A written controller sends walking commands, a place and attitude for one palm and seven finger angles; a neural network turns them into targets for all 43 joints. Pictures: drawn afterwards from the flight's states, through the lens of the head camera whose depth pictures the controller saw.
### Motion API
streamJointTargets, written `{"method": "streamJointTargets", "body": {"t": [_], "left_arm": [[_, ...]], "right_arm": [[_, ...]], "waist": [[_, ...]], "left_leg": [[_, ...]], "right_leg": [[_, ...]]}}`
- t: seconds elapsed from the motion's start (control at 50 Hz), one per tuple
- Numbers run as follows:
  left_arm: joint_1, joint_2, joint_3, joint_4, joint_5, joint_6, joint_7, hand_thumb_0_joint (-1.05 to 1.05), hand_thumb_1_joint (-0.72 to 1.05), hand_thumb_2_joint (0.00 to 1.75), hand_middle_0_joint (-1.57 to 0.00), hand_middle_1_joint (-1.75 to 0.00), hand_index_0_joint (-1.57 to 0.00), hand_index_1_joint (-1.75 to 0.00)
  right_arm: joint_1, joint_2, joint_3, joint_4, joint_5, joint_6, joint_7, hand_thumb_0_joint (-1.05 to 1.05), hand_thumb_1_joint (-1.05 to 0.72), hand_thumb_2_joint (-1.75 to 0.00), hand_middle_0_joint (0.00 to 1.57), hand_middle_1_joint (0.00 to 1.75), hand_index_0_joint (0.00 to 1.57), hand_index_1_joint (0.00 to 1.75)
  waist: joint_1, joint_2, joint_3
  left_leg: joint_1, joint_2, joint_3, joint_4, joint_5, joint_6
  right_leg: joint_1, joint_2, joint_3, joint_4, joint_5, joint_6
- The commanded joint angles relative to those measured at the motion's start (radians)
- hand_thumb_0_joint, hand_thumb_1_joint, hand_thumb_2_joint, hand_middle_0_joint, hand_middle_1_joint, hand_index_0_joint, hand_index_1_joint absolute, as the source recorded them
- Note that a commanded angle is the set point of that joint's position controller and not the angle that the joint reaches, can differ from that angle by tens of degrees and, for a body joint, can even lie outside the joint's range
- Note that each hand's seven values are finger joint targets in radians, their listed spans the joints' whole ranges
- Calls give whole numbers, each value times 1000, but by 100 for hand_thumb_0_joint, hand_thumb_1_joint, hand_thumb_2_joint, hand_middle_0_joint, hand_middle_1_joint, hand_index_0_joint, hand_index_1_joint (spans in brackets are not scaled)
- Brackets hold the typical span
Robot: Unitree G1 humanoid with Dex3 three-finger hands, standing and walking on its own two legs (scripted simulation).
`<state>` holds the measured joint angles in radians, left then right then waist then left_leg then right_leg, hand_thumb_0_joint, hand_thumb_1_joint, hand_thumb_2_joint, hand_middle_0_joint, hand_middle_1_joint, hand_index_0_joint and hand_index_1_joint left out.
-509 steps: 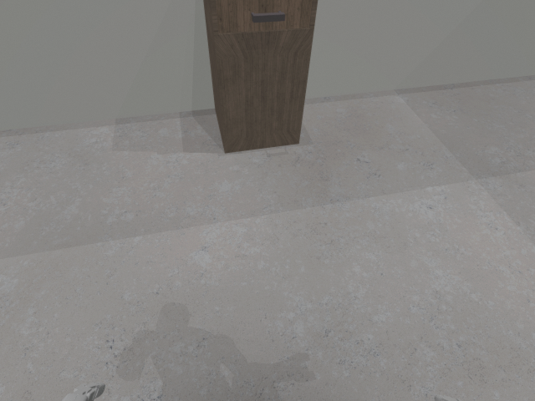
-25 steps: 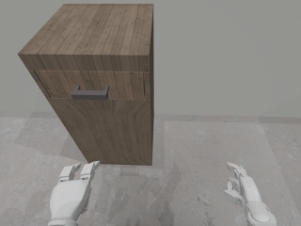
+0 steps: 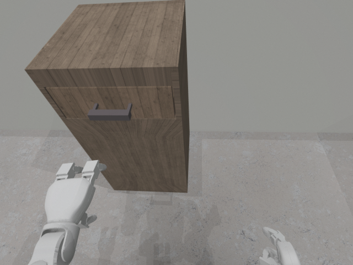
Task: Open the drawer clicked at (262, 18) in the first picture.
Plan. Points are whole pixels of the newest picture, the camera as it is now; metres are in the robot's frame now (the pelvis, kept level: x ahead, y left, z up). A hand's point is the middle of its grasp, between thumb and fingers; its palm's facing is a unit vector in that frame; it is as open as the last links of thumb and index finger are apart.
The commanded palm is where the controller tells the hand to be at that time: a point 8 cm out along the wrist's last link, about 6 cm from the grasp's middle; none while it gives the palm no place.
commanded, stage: raise the hand with hooked fingers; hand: left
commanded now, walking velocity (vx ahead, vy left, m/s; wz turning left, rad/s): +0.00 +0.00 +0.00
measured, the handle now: (111, 110) +0.54 +0.28 -0.01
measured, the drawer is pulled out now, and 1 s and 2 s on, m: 0.00 0.00 0.00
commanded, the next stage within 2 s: move the hooked fingers above the handle in 0.96 s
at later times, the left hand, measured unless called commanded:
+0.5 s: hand (66, 161) +0.29 +0.27 +0.09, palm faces +0.06 -0.05 -1.00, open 13.8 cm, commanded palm +0.27 +0.27 +0.15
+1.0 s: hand (68, 159) +0.30 +0.27 +0.09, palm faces +0.06 -0.06 -1.00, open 13.8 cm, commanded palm +0.27 +0.27 +0.15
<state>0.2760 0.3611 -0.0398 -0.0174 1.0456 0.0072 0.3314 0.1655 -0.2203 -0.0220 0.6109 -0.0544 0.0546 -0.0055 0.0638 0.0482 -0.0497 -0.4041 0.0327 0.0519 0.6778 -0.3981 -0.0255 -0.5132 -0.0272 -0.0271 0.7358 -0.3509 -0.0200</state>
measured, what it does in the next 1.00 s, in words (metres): stands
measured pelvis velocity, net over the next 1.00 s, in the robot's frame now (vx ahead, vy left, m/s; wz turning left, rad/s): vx -0.01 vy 0.02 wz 0.01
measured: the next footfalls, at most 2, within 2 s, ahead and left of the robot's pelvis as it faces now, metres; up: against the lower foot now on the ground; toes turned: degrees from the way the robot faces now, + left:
none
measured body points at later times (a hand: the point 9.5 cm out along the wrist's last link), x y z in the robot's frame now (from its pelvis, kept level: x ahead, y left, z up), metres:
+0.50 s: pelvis +0.00 +0.03 +0.02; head +0.02 +0.00 +0.47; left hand +0.28 +0.27 +0.14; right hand +0.22 -0.17 -0.08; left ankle -0.04 +0.14 -0.72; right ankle +0.01 -0.10 -0.72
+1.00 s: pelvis -0.01 +0.02 +0.02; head +0.02 -0.01 +0.47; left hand +0.29 +0.27 +0.15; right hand +0.17 -0.21 -0.10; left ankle -0.04 +0.14 -0.72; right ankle +0.01 -0.10 -0.72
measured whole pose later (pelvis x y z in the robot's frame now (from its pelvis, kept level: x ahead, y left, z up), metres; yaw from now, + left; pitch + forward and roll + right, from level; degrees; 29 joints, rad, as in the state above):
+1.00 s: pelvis -0.01 +0.02 +0.02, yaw +1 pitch +3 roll +1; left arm -0.09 0.45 -0.05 0.11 0.98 -0.01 0.14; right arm 0.17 -0.25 -0.04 0.65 0.00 0.08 -0.01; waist 0.08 0.07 -0.01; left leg -0.23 0.00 0.05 0.47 -0.29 0.00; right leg -0.32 -0.05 -0.03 0.50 -0.23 0.01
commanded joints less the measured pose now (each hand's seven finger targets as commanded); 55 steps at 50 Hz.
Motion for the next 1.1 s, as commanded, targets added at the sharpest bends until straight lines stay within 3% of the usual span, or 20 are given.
{"method": "streamJointTargets", "body": {"t": [0.0,0.1,0.22,0.26,0.32,0.44,0.54,0.62,0.74,0.8,0.84,0.9,0.98,1.04,1.08], "left_arm": [[-153,167,125,-215,-20,-3,52,0,-22,42,-28,-102,-28,-102],[-261,180,96,-198,-21,31,18,0,-34,37,-29,-110,-29,-110],[-352,212,94,-183,-30,60,-54,0,-48,31,-30,-118,-30,-118],[-397,200,73,-153,-33,70,-80,0,-50,30,-30,-120,-30,-120],[-480,220,70,-135,-32,79,-116,0,-50,30,-30,-120,-30,-120],[-615,261,79,-117,-41,58,-176,0,-50,30,-30,-120,-30,-120],[-700,285,85,-63,-66,39,-223,0,-50,30,-30,-120,-30,-120],[-617,262,80,-46,-81,17,-256,0,-50,30,-30,-120,-30,-120],[-609,285,121,-89,-86,-33,-230,0,-50,30,-30,-120,-30,-120],[-650,320,154,-129,-76,-56,-184,0,-50,30,-30,-120,-30,-120],[-652,301,142,-113,-74,-56,-158,0,-50,30,-30,-120,-30,-120],[-642,305,147,-78,-73,-33,-140,0,-50,30,-30,-120,-30,-120],[-640,281,105,-80,-73,-6,-152,0,-50,30,-30,-120,-30,-120],[-624,265,85,-46,-80,11,-176,0,-50,30,-30,-120,-30,-120],[-677,280,87,2,-72,13,-187,0,-50,30,-30,-120,-30,-120]], "right_arm": [[-147,-104,-47,-166,5,-62,-4,0,-90,-90,20,30,20,30],[-154,-117,-50,-154,16,-56,-7,0,-90,-90,20,30,20,30],[-154,-117,-40,-150,29,-43,-11,0,-90,-90,20,30,20,30],[-158,-116,-34,-148,36,-36,-12,0,-90,-90,20,30,20,30],[-156,-116,-26,-149,41,-28,-13,0,-90,-90,20,30,20,30],[-142,-117,-20,-138,42,-19,-17,0,-90,-90,20,30,20,30],[-134,-124,-18,-127,49,-15,-22,0,-90,-90,20,30,20,30],[-119,-130,-22,-134,50,-12,-8,0,-90,-90,20,30,20,30],[-110,-135,-32,-138,47,-12,-4,0,-90,-90,20,30,20,30],[-109,-137,-39,-132,46,-22,-7,0,-90,-90,20,30,20,30],[-108,-131,-42,-124,50,-26,-9,0,-90,-90,20,30,20,30],[-106,-136,-45,-114,54,-28,-10,0,-90,-90,20,30,20,30],[-121,-136,-44,-114,57,-27,-13,0,-90,-90,20,30,20,30],[-129,-135,-37,-117,61,-23,-16,0,-90,-90,20,30,20,30],[-123,-137,-32,-110,61,-20,-24,0,-90,-90,20,30,20,30]], "waist": [[11,-60,-255],[8,-39,-238],[27,-21,-236],[20,-21,-180],[20,-1,-178],[18,11,-209],[10,-26,-197],[28,-17,-195],[30,-40,-200],[32,-3,-242],[29,13,-237],[25,-22,-240],[22,-9,-237],[18,-40,-193],[8,-65,-175]], "left_leg": [[46,-71,-14,-67,357,49],[94,-63,-18,-104,378,47],[151,-57,-19,-159,444,43],[149,-54,-18,-182,435,39],[173,-53,-20,-208,428,37],[219,-52,-27,-235,482,34],[214,-55,-24,-255,472,36],[209,-49,-27,-265,518,30],[193,-52,-23,-267,469,36],[201,-57,-26,-263,460,34],[204,-57,-23,-263,450,35],[194,-59,-18,-264,445,37],[201,-62,-9,-266,445,39],[182,-63,-5,-278,401,42],[168,-66,0,-277,368,44]], "right_leg": [[247,25,39,-110,361,-17],[243,30,12,-130,325,-19],[304,32,-1,-163,351,-21],[295,35,-11,-181,336,-22],[311,38,-14,-204,310,-24],[356,41,-18,-234,338,-27],[379,41,-19,-261,348,-23],[395,40,-25,-262,360,-26],[385,39,-18,-269,335,-23],[394,38,-12,-264,326,-25],[378,37,-14,-264,317,-26],[388,38,-12,-269,327,-23],[388,34,-11,-271,338,-22],[383,35,-13,-284,305,-19],[367,36,-11,-290,283,-15]]}}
